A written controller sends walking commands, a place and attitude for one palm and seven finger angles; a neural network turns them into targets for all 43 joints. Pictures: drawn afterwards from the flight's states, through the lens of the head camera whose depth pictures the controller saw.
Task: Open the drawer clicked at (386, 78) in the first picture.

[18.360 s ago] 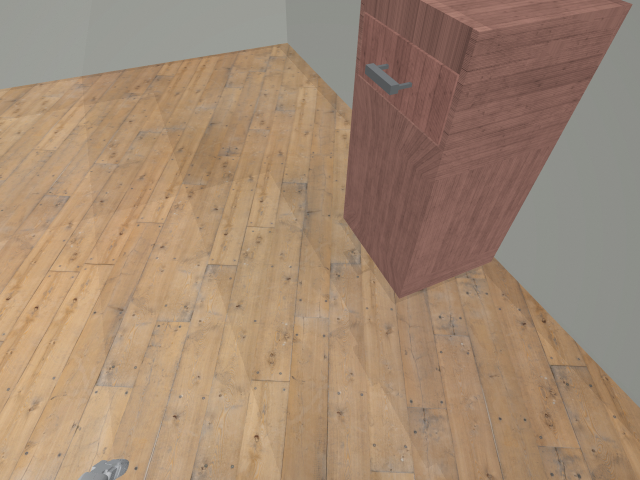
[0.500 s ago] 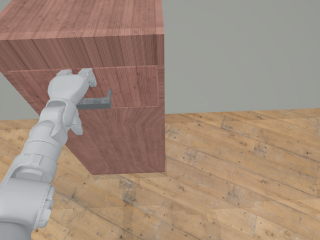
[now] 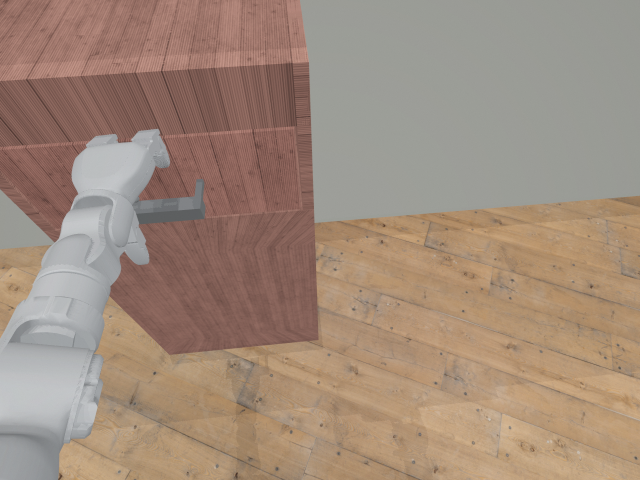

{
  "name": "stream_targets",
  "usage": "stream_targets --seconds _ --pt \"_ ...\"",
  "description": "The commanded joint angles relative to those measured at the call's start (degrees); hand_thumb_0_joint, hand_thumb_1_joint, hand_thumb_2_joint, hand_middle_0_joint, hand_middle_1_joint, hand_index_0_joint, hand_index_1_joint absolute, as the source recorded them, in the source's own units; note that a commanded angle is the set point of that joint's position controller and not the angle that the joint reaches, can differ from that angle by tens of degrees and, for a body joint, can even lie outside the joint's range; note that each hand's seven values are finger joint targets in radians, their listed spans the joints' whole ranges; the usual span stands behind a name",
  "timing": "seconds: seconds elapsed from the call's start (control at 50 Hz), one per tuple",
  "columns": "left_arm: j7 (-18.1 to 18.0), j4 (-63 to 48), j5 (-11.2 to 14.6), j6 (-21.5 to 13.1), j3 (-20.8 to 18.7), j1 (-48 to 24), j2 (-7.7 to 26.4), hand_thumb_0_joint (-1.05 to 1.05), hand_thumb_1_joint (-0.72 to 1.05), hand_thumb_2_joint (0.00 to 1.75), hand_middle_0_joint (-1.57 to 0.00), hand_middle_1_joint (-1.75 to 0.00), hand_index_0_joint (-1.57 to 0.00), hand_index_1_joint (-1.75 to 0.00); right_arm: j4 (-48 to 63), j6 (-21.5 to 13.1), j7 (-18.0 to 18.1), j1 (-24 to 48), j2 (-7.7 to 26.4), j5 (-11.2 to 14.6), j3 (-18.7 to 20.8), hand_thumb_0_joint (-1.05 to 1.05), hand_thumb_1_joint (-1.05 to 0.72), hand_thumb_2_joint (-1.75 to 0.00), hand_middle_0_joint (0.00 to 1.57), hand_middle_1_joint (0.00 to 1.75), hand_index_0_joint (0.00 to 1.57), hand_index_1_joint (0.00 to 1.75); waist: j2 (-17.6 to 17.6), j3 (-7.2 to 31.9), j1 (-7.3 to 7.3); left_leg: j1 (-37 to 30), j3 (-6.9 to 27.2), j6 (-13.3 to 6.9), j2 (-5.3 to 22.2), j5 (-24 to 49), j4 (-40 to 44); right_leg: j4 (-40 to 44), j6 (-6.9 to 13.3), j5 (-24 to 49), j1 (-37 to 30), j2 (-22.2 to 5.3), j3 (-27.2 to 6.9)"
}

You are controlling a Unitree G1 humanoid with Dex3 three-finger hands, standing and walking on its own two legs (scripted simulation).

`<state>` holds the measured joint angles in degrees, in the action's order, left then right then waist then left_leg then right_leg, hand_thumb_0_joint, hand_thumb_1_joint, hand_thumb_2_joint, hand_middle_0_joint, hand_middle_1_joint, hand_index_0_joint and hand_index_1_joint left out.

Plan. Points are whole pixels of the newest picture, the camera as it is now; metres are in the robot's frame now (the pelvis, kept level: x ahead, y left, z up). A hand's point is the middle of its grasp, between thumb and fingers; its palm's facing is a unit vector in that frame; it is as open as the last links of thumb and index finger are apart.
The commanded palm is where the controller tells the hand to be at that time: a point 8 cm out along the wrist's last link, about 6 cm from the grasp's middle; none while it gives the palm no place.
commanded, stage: move the hooked fingers above the handle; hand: left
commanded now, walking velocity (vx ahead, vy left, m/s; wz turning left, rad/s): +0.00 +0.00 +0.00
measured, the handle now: (160, 199) +0.52 +0.23 +0.01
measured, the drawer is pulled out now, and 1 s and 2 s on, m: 0.00 0.00 0.00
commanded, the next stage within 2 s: lower the fingers behind the handle in 0.80 s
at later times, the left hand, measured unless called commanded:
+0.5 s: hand (143, 193) +0.48 +0.22 +0.07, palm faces -0.03 -0.04 -1.00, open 13.7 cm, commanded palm +0.46 +0.24 +0.13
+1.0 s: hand (146, 193) +0.48 +0.22 +0.07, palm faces -0.02 -0.03 -1.00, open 13.6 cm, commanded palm +0.46 +0.23 +0.12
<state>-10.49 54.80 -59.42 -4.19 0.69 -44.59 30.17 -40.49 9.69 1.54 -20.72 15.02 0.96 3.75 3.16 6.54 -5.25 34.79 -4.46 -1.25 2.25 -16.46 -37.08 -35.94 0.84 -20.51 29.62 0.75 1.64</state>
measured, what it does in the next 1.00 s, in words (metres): stands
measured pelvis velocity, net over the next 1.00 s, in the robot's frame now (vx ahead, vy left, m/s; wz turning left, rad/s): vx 0.00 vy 0.00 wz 0.01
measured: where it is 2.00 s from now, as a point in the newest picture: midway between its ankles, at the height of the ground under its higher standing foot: outside the picture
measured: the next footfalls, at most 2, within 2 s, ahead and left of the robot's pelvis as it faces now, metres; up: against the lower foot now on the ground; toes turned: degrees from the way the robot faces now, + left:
none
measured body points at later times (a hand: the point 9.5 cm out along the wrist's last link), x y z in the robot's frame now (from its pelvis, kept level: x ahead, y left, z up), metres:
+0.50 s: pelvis -0.01 +0.00 +0.00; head +0.07 -0.01 +0.44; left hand +0.47 +0.22 +0.13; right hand +0.02 -0.27 -0.13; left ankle +0.01 +0.11 -0.72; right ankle -0.04 -0.11 -0.72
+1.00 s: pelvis +0.00 +0.00 +0.00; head +0.07 -0.01 +0.44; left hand +0.47 +0.22 +0.13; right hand +0.02 -0.28 -0.14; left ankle +0.01 +0.11 -0.72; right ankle -0.04 -0.11 -0.72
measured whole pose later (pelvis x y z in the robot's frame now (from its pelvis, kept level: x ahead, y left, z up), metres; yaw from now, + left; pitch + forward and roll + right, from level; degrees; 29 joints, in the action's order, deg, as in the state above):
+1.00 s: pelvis +0.00 +0.00 +0.00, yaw +1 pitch +15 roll -1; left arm -11.9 58.4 -60.1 -2.4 3.0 -49.3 28.8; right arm -40.5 8.4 1.7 -19.9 15.3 0.9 3.4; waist 3.0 6.8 -5.9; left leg 37.5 -3.3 -1.1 2.2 -16.8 -39.1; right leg -37.6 1.0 -21.0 31.7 0.8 2.6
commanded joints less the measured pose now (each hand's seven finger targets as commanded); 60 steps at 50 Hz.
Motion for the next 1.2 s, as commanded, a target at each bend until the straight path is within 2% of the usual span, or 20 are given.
stream_targets --seconds 0.0,0.04,0.1,0.12,0.24,0.3,0.34,0.38,0.44,0.48,0.54,0.56,0.62,0.68,0.82,0.86,0.98,1.1,1.14,1.18 --pt "-1.9 -10.3 0.2 0.4 -1.4 -28.0 13.9 0.0 -0.5 0.3 -0.3 -1.2 -0.3 -1.2 3.9 -1.6 1.2 -3.8 9.1 0.0 2.9 0.0 -0.9 -0.9 0.2 0.3 0.2 0.3 -0.5 18.2 -1.12 -17.6 2.8 -2.1 -2.6 18.6 1.3 4.3 0.5 18.6 -2.1 2.1 -0.7" --pt "-1.8 -12.4 0.3 -0.5 -1.1 -30.2 13.3 0.0 -0.5 0.3 -0.3 -1.2 -0.3 -1.2 3.8 -1.9 1.1 -4.5 9.0 -0.2 3.1 0.0 -0.9 -0.9 0.2 0.3 0.2 0.3 0.8 21.2 -1.05 -20.2 3.2 -2.0 -2.5 20.2 0.9 4.0 0.7 18.8 -1.9 2.1 -0.7" --pt "-1.7 -12.1 0.5 -0.5 1.9 -32.1 9.3 0.0 -0.5 0.3 -0.3 -1.2 -0.3 -1.2 3.6 -2.1 0.8 -4.7 8.6 -0.3 3.2 0.0 -0.9 -0.9 0.2 0.3 0.2 0.3 2.0 20.3 -1.99 -22.1 4.0 -1.7 -2.4 20.7 0.3 3.6 0.9 17.1 1.5 2.4 0.0" --pt "-1.7 -10.3 0.8 -0.4 0.6 -31.3 10.4 0.0 -0.5 0.3 -0.3 -1.2 -0.3 -1.2 3.4 -2.1 0.9 -5.0 8.7 -0.4 3.1 0.0 -0.9 -0.9 0.2 0.3 0.2 0.3 -0.2 19.8 -2.07 -21.3 4.1 -1.9 -2.3 20.9 0.1 3.8 0.8 17.3 1.0 2.4 -0.1" --pt "-3.3 -5.9 -1.1 1.9 -4.0 -31.0 17.4 0.0 -0.5 0.3 -0.3 -1.2 -0.3 -1.2 3.7 -1.9 1.2 -4.8 9.3 -0.4 2.2 0.0 -0.9 -0.9 0.2 0.3 0.2 0.3 0.2 22.0 -0.67 -17.2 3.6 -1.7 -2.6 20.3 -0.2 2.2 0.8 18.8 -1.3 2.1 -0.2" --pt "-3.2 -7.2 -1.0 2.6 -1.1 -32.1 13.7 0.0 -0.5 0.3 -0.3 -1.2 -0.3 -1.2 4.2 -1.9 0.9 -4.6 8.9 -0.5 2.3 0.0 -0.9 -0.9 0.2 0.3 0.2 0.3 1.6 22.5 -1.07 -18.5 3.3 -1.6 -2.5 21.5 -0.6 2.2 0.8 19.5 -0.4 2.3 -0.1" --pt "-3.0 -6.3 -1.2 2.6 -4.4 -30.1 17.8 0.0 -0.5 0.3 -0.3 -1.2 -0.3 -1.2 4.3 -1.7 1.2 -4.7 9.2 -0.4 2.3 0.0 -0.9 -0.9 0.2 0.3 0.2 0.3 0.5 23.8 -0.15 -17.5 3.2 -1.7 -2.5 22.1 -0.5 2.0 0.7 20.9 -2.8 2.2 -0.3" --pt "-2.6 -6.0 -0.9 2.9 -2.3 -31.1 15.6 0.0 -0.5 0.3 -0.3 -1.2 -0.3 -1.2 4.4 -1.7 1.3 -4.5 9.1 -0.2 2.1 0.0 -0.9 -0.9 0.2 0.3 0.2 0.3 -1.3 21.1 -1.06 -15.9 2.9 -1.8 -2.6 19.6 -0.1 2.7 0.5 19.9 -2.4 2.1 -0.3" --pt "-2.3 -6.0 -0.8 2.4 -5.1 -29.5 19.3 0.0 -0.5 0.3 -0.3 -1.2 -0.3 -1.2 4.8 -1.7 1.7 -4.4 9.2 -0.1 2.0 0.0 -0.9 -0.9 0.2 0.3 0.2 0.3 -1.2 22.5 -0.01 -14.9 2.4 -2.1 -2.8 18.8 0.3 3.0 0.4 20.5 -5.0 1.9 -1.0" --pt "-1.9 -5.8 -0.7 2.2 -3.1 -28.8 17.1 0.0 -0.5 0.3 -0.3 -1.2 -0.3 -1.2 4.9 -1.7 1.8 -4.1 9.0 0.1 1.9 0.0 -0.9 -0.9 0.2 0.3 0.2 0.3 -0.5 20.0 -0.37 -14.3 2.2 -2.0 -2.9 17.7 0.6 3.4 0.4 19.7 -4.0 1.9 -0.9" --pt "-1.4 -7.7 -0.6 0.7 -3.8 -29.3 18.2 0.0 -0.5 0.3 -0.3 -1.2 -0.3 -1.2 5.0 -1.9 2.0 -4.6 9.1 0.0 2.1 0.0 -0.9 -0.9 0.2 0.3 0.2 0.3 -0.1 21.5 -0.4 -15.4 2.5 -2.1 -2.8 18.0 0.4 3.3 0.4 19.6 -4.1 1.9 -1.2" --pt "-1.2 -7.2 -0.5 0.6 -1.8 -29.3 15.7 0.0 -0.5 0.3 -0.3 -1.2 -0.3 -1.2 4.9 -2.0 2.0 -4.7 9.0 0.1 2.2 0.0 -0.9 -0.9 0.2 0.3 0.2 0.3 -0.1 20.1 -1.14 -15.5 2.6 -2.0 -2.8 17.1 0.4 3.6 0.5 18.3 -2.6 2.0 -1.0" --pt "-0.8 -8.9 0.1 -0.9 -1.3 -30.9 14.5 0.0 -0.5 0.3 -0.3 -1.2 -0.3 -1.2 4.2 -2.4 2.0 -5.6 9.0 -0.1 2.5 0.0 -0.9 -0.9 0.2 0.3 0.2 0.3 -1.2 20.8 -2.01 -17.0 3.1 -2.3 -2.7 17.7 -0.2 3.8 0.4 17.9 -1.6 2.1 -1.1" --pt "-1.3 -10.6 0.4 -1.6 0.1 -32.7 12.4 0.0 -0.5 0.3 -0.3 -1.2 -0.3 -1.2 3.5 -2.7 1.6 -6.3 8.9 -0.3 2.9 0.0 -0.9 -0.9 0.2 0.3 0.2 0.3 0.9 21.7 -2.19 -19.2 3.7 -2.0 -2.6 18.7 -0.5 3.4 0.6 17.3 0.5 2.4 -0.7" --pt "-3.7 -9.1 -0.5 1.1 -2.5 -32.8 14.6 0.0 -0.5 0.3 -0.3 -1.2 -0.3 -1.2 3.0 -2.4 1.0 -6.1 9.1 -0.6 2.9 0.0 -0.9 -0.9 0.2 0.3 0.2 0.3 0.1 23.4 -1.41 -17.9 3.5 -1.9 -2.7 21.6 -1.2 2.3 0.8 20.2 -1.2 2.5 -0.4" --pt "-3.7 -8.7 -0.5 1.9 -1.2 -32.5 13.2 0.0 -0.5 0.3 -0.3 -1.2 -0.3 -1.2 3.2 -2.4 0.8 -5.7 8.9 -0.4 2.8 0.0 -0.9 -0.9 0.2 0.3 0.2 0.3 1.6 22.6 -1.43 -18.3 3.4 -1.8 -2.7 21.0 -0.9 2.5 0.8 19.6 -0.5 2.6 -0.3" --pt "-2.8 -4.3 -1.0 3.4 -1.4 -29.9 14.0 0.0 -0.5 0.3 -0.3 -1.2 -0.3 -1.2 3.5 -2.2 1.2 -5.3 9.2 -0.2 2.2 0.0 -0.9 -0.9 0.2 0.3 0.2 0.3 -1.9 19.5 -1.7 -14.6 2.8 -2.1 -3.0 17.7 -0.6 3.0 0.4 19.1 -1.4 2.2 -0.6" --pt "-2.0 -2.2 -1.4 3.2 0.3 -28.1 12.2 0.0 -0.5 0.3 -0.3 -1.2 -0.3 -1.2 4.3 -2.3 1.4 -5.4 9.0 -0.1 2.1 0.0 -0.9 -0.9 0.2 0.3 0.2 0.3 -1.3 18.2 -1.87 -13.3 2.5 -2.0 -3.0 15.5 -1.1 2.7 0.4 17.2 0.5 2.1 -0.7" --pt "-2.0 -1.6 -1.7 2.9 1.0 -29.6 12.0 0.0 -0.5 0.3 -0.3 -1.2 -0.3 -1.2 4.1 -2.3 1.5 -5.7 9.1 -0.1 2.0 0.0 -0.9 -0.9 0.2 0.3 0.2 0.3 -2.1 17.6 -2.87 -12.7 2.7 -2.1 -2.9 14.9 -1.5 2.4 0.3 16.7 1.6 2.1 -0.8" --pt "-2.0 -4.4 -1.3 1.6 -0.3 -30.0 12.8 0.0 -0.5 0.3 -0.3 -1.2 -0.3 -1.2 4.5 -2.6 1.5 -6.1 9.0 -0.3 2.2 0.0 -0.9 -0.9 0.2 0.3 0.2 0.3 -0.5 20.4 -2.12 -13.7 2.9 -2.1 -2.9 15.8 -2.1 1.8 0.4 17.2 1.1 2.1 -1.0"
